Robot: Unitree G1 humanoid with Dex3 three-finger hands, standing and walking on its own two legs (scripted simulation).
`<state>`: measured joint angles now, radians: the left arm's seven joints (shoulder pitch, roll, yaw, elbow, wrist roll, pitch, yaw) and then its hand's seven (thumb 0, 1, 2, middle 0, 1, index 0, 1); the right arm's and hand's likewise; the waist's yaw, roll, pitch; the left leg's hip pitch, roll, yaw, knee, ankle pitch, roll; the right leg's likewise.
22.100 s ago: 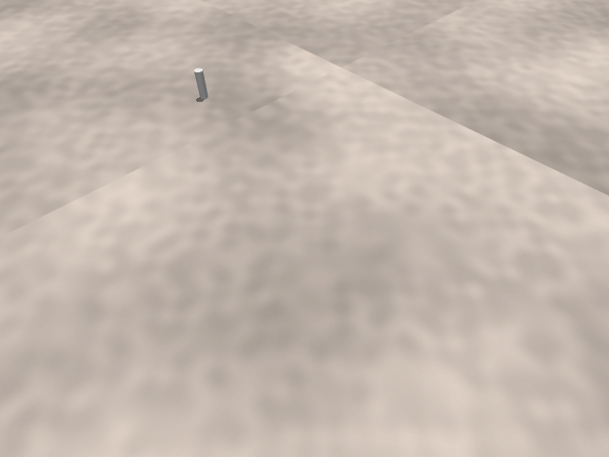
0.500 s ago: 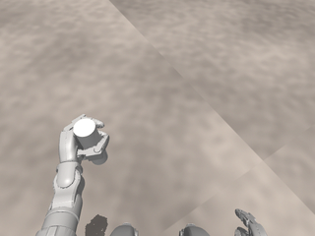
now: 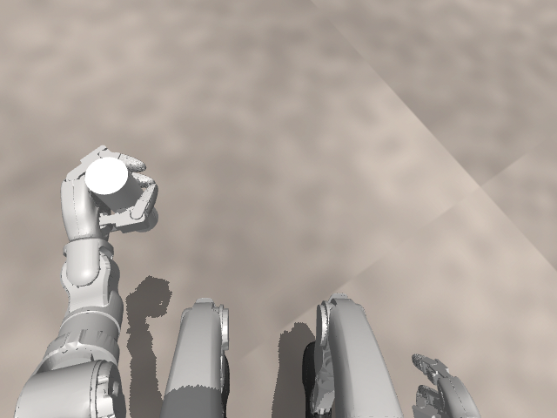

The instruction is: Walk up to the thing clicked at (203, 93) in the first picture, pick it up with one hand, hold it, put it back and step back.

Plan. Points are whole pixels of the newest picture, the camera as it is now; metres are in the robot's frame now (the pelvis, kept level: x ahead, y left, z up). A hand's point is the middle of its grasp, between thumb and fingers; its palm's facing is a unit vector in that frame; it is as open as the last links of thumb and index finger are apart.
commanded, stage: crouch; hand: left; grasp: from the side
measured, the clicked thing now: (127, 200) +0.41 +0.22 -0.05
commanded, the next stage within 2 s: lower in 1.08 s
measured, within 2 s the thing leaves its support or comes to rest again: neither
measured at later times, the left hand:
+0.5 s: hand (158, 220) +0.44 +0.22 -0.22, palm faces +0.21 -0.98 -0.02, open 6.4 cm
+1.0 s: hand (166, 227) +0.45 +0.23 -0.31, palm faces +0.17 -0.99 -0.02, open 6.4 cm
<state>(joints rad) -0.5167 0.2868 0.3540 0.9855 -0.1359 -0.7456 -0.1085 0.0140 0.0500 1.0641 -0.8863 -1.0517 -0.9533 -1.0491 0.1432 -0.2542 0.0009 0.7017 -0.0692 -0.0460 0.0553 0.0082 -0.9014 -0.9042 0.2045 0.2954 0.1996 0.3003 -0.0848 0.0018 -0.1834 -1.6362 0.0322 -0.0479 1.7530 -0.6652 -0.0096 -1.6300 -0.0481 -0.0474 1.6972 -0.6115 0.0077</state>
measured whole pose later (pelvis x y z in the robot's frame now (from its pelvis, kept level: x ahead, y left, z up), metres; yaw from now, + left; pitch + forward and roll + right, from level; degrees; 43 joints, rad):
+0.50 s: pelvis -0.04 +0.00 -0.17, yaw -2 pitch +31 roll -5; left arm -0.78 0.48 0.52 1.24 -0.05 -0.78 -0.11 0.01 0.04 1.08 -0.90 -1.04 -0.96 -1.05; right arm 0.10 -0.28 0.07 0.74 -0.14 -0.02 0.09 0.01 -0.92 -0.91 0.21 0.30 0.20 0.30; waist -0.18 -0.03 -0.05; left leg -2.15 0.02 -0.10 2.28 -0.67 -0.01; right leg -2.13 -0.05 -0.06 2.20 -0.60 0.01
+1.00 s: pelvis -0.04 +0.01 -0.22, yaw -6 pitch +26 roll -10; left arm -0.78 0.61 0.55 1.26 -0.03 -0.80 -0.13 0.01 0.04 1.09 -0.90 -1.03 -0.97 -1.05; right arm 0.06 -0.32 0.19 0.70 -0.20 0.01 0.12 0.00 -0.90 -0.90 0.21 0.30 0.20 0.30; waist -0.23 -0.08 0.07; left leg -2.27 0.01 -0.17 2.48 -0.68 0.00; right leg -2.20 -0.04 -0.11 2.33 -0.59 0.03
